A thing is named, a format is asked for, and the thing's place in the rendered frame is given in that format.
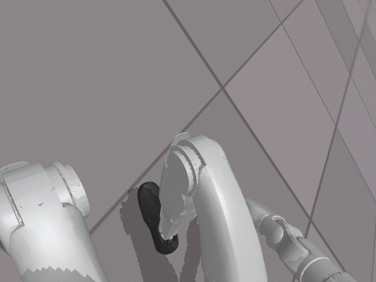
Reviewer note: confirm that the right robot arm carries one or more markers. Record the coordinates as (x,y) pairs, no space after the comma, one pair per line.
(306,262)

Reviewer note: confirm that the right robot foot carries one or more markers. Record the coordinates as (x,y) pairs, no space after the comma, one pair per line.
(149,203)

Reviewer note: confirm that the right robot hand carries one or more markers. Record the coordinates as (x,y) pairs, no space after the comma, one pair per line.
(258,212)

